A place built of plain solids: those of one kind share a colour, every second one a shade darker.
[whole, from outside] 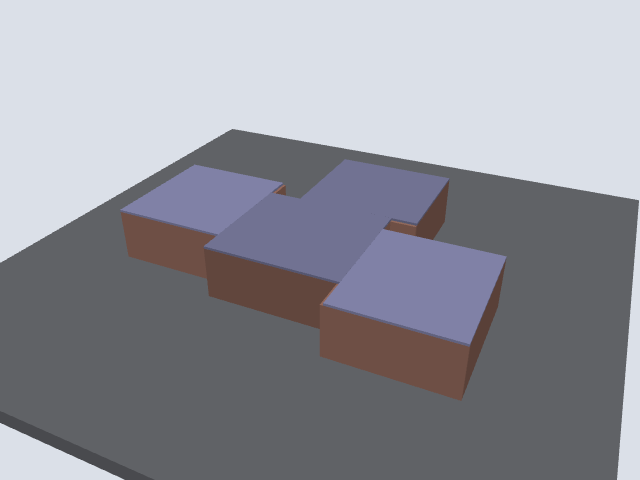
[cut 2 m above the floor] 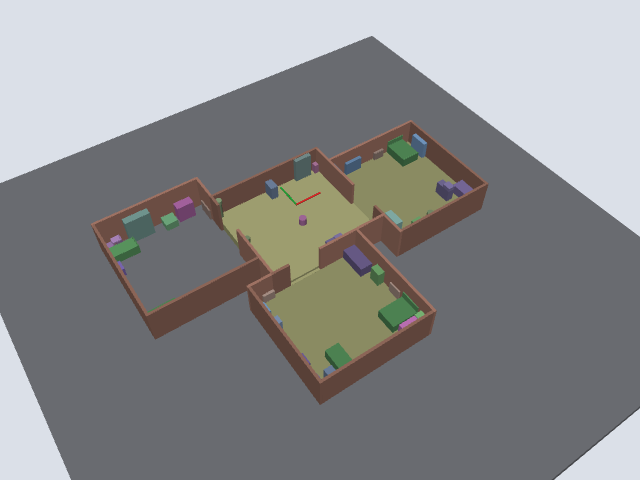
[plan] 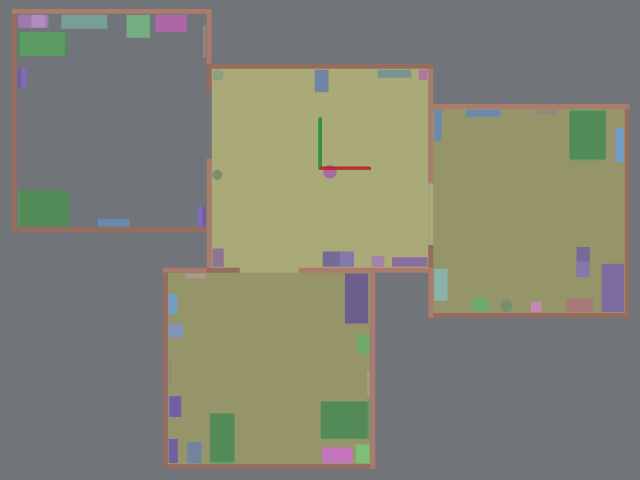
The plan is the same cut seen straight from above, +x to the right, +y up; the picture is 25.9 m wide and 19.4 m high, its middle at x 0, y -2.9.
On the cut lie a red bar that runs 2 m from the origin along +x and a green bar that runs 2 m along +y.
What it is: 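One storey of an old house, long lived in; a hub and three side rooms behind broad openings; a side room's floor lies below the hub's by a bare drop, by one riser or not at all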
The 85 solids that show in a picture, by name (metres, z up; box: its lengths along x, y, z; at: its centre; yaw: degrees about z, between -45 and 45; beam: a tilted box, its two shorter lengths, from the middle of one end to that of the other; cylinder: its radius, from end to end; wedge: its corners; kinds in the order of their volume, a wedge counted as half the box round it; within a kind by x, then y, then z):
{
 "floor_1": {"box": [8.18, 7.73, 0.55], "at": [-2.06, -8.09, 0.23]},
 "floor_2": {"box": [2.37, 0.2, 0.55], "at": [-2.06, -4.12, 0.23]},
 "floor_3": {"box": [8.76, 8.04, 0.73], "at": [0.0, 0.0, 0.31]},
 "floor_4": {"box": [0.2, 2.48, 0.73], "at": [4.48, -1.86, 0.31]},
 "floor_5": {"box": [7.74, 8.24, 0.73], "at": [8.45, -1.73, 0.31]},
 "wall_1": {"box": [0.2, 8.62, 3.61], "at": [-12.35, 1.93, 1.76]},
 "wall_2": {"box": [7.87, 0.2, 3.61], "at": [-8.52, -2.49, 1.76]},
 "wall_3": {"box": [7.87, 0.2, 3.61], "at": [-8.52, 6.34, 1.76]},
 "wall_4": {"box": [0.2, 7.93, 3.61], "at": [-6.25, -8.19, 1.76]},
 "wall_5": {"box": [1.77, 0.2, 3.61], "at": [-5.46, -4.12, 1.76]},
 "wall_6": {"box": [0.2, 4.41, 3.61], "at": [-4.48, -1.81, 1.76]},
 "wall_7": {"box": [0.2, 0.95, 3.61], "at": [-4.48, 3.54, 1.76]},
 "wall_8": {"box": [0.2, 2.22, 3.61], "at": [-4.48, 5.33, 1.76]},
 "wall_9": {"box": [1.34, 0.2, 3.61], "at": [-3.91, -4.12, 1.76]},
 "wall_10": {"box": [8.18, 0.2, 3.61], "at": [-2.06, -12.05, 1.76]},
 "wall_11": {"box": [9.16, 0.2, 3.61], "at": [0.0, 4.12, 1.76]},
 "wall_12": {"box": [5.45, 0.2, 3.61], "at": [1.85, -4.12, 1.76]},
 "wall_13": {"box": [0.2, 7.93, 3.61], "at": [2.14, -8.19, 1.76]},
 "wall_14": {"box": [0.2, 1.83, 3.61], "at": [4.48, -5.13, 1.76]},
 "wall_15": {"box": [0.2, 0.92, 3.61], "at": [4.48, -3.56, 1.76]},
 "wall_16": {"box": [0.2, 4.64, 3.61], "at": [4.48, 1.7, 1.76]},
 "wall_17": {"box": [7.94, 0.2, 3.61], "at": [8.55, -5.95, 1.76]},
 "wall_18": {"box": [7.94, 0.2, 3.61], "at": [8.55, 2.5, 1.76]},
 "wall_19": {"box": [0.2, 8.24, 3.61], "at": [12.42, -1.73, 1.76]},
 "roof_1": {"box": [7.87, 9.02, 0.16], "at": [-8.52, 1.93, 3.64]},
 "roof_2": {"box": [8.58, 7.93, 0.16], "at": [-2.06, -8.19, 3.64]},
 "roof_3": {"box": [9.16, 8.44, 0.16], "at": [0.0, 0.0, 3.64]},
 "roof_4": {"box": [7.94, 8.64, 0.16], "at": [8.55, -1.73, 3.64]},
 "bed_1": {"box": [0.09, 0.96, 1.02], "at": [-12.18, 5.02, 0.46]},
 "bed_2": {"box": [1.9, 0.96, 0.78], "at": [-11.18, 5.02, 0.34]},
 "bed_3": {"box": [2.03, 1.46, 0.82], "at": [-11.13, -1.62, 0.36]},
 "bed_4": {"box": [0.09, 0.96, 0.042], "at": [-10.27, 5.02, 0.76]},
 "bed_5": {"box": [1.0, 0.07, 1.23], "at": [-3.96, -11.88, 1.11]},
 "bed_6": {"box": [1.0, 1.94, 0.77], "at": [-3.96, -10.88, 0.88]},
 "bed_7": {"box": [1.91, 1.5, 0.68], "at": [0.98, -10.18, 0.84]},
 "bed_8": {"box": [0.07, 1.5, 1.18], "at": [1.97, -10.18, 1.09]},
 "bed_9": {"box": [1.48, 0.06, 0.07], "at": [10.82, 0.34, 1.42]},
 "bed_10": {"box": [1.48, 2.0, 0.71], "at": [10.82, 1.31, 1.03]},
 "bed_11": {"box": [1.48, 0.06, 1.1], "at": [10.82, 2.33, 1.23]},
 "wardrobe_1": {"box": [1.86, 0.57, 2.15], "at": [-9.53, 5.92, 1.03]},
 "wardrobe_2": {"box": [0.54, 1.3, 2.21], "at": [4.88, -4.71, 1.78]},
 "mattress_bed_1": {"box": [0.94, 2.03, 0.8], "at": [1.48, -5.26, 0.9]},
 "mattress_bed_2": {"box": [0.91, 1.96, 0.74], "at": [11.83, -4.83, 1.05]},
 "bookcase_1": {"box": [1.29, 0.31, 1.4], "at": [-8.34, -2.2, 0.65]},
 "bookcase_2": {"box": [0.35, 0.83, 1.22], "at": [-5.94, -5.5, 1.11]},
 "bookcase_3": {"box": [0.3, 1.28, 1.5], "at": [4.76, 1.72, 1.43]},
 "bookcase_4": {"box": [1.4, 0.28, 1.07], "at": [6.6, 2.22, 1.21]},
 "bookcase_5": {"box": [0.35, 1.4, 1.4], "at": [12.12, 0.94, 1.38]},
 "cot_1": {"box": [1.28, 0.69, 1.46], "at": [-6.02, 5.86, 0.68]},
 "cot_2": {"box": [1.23, 0.63, 1.36], "at": [0.7, -11.6, 1.18]},
 "carton_stack_1": {"box": [1.27, 0.63, 1.31], "at": [0.74, -3.67, 1.33]},
 "carton_stack_2": {"box": [0.58, 0.63, 0.08], "at": [1.08, -3.67, 2.03]},
 "carton_stack_3": {"box": [0.55, 0.64, 0.3], "at": [10.63, -4.08, 1.83]},
 "carton_stack_4": {"box": [0.55, 1.23, 1.01], "at": [10.63, -3.79, 1.18]},
 "chest_drawers_1": {"box": [0.56, 0.76, 1.17], "at": [1.73, -11.54, 1.09]},
 "chest_drawers_2": {"box": [0.52, 0.81, 1.17], "at": [1.74, -7.11, 1.09]},
 "chest_drawers_3": {"box": [0.71, 0.59, 1.34], "at": [6.48, -5.52, 1.35]},
 "highchair_pram_1": {"box": [0.59, 0.58, 0.98], "at": [-5.82, -6.55, 0.99]},
 "highchair_pram_2": {"box": [0.57, 0.85, 1.12], "at": [-5.08, -11.5, 1.06]},
 "highchair_pram_3": {"box": [0.56, 0.92, 1.12], "at": [0.07, 3.53, 1.24]},
 "toy_chest_1": {"box": [0.15, 0.82, 0.96], "at": [-12.14, 3.64, 0.43]},
 "toy_chest_2": {"box": [0.21, 0.82, 0.78], "at": [-11.96, 3.64, 0.34]},
 "toy_chest_3": {"box": [0.36, 0.98, 0.92], "at": [-5.93, -11.43, 0.96]},
 "toy_chest_4": {"box": [0.45, 0.85, 0.63], "at": [-5.83, -9.63, 0.82]},
 "toy_chest_5": {"box": [0.19, 0.8, 0.76], "at": [-4.86, -1.95, 0.33]},
 "toy_chest_6": {"box": [0.15, 0.8, 0.94], "at": [-4.69, -1.95, 0.42]},
 "coat_rack_1": {"box": [1.35, 0.33, 2.09], "at": [3.01, 3.82, 1.73]},
 "radiator_1": {"box": [0.11, 1.19, 0.9], "at": [-6.06, -8.23, 0.95]},
 "radiator_2": {"box": [0.85, 0.2, 0.72], "at": [-5.03, -4.35, 0.86]},
 "radiator_3": {"box": [0.11, 1.3, 1.02], "at": [-4.67, 5.13, 0.46]},
 "radiator_4": {"box": [0.11, 0.97, 0.85], "at": [1.95, -8.68, 0.93]},
 "radiator_5": {"box": [0.87, 0.2, 0.68], "at": [9.13, 2.26, 1.02]},
 "stool_pouffe_1": {"box": [0.95, 0.93, 0.67], "at": [-7.35, 5.74, 0.28]},
 "hall_bench_1": {"box": [1.44, 0.39, 1.01], "at": [3.62, -3.79, 1.19]},
 "tall_odds_1": {"box": [0.46, 0.75, 0.77], "at": [-4.12, -3.61, 1.06]},
 "tall_odds_2": {"box": [0.52, 0.45, 0.69], "at": [2.34, -3.77, 1.02]},
 "trunk_1": {"box": [1.11, 0.56, 0.53], "at": [10.5, -5.54, 0.94]},
 "side_table_1": {"box": [0.36, 0.41, 0.78], "at": [4.17, 3.78, 1.07]},
 "side_table_2": {"box": [0.42, 0.42, 0.67], "at": [8.74, -5.61, 1.01]},
 "desk_1": {"box": [0.56, 0.53, 0.57], "at": [-11.94, 5.94, 0.23]},
 "desk_2": {"box": [0.58, 0.53, 0.11], "at": [-11.37, 5.94, 0.77]},
 "floor_lamp_round_1": {"cylinder": 0.2, "from": [-4.15, -0.27, 1.82], "to": [-4.15, -0.27, 2.21]},
 "floor_lamp_round_2": {"cylinder": 0.23, "from": [-4.12, 3.76, 2.03], "to": [-4.12, 3.76, 2.36]},
 "floor_lamp_round_3": {"cylinder": 0.25, "from": [7.54, -5.57, 1.96], "to": [7.54, -5.57, 2.28]},
 "stool_pouffe_round_1": {"cylinder": 0.28, "from": [0.4, -0.14, 0.68], "to": [0.4, -0.14, 1.23]}
}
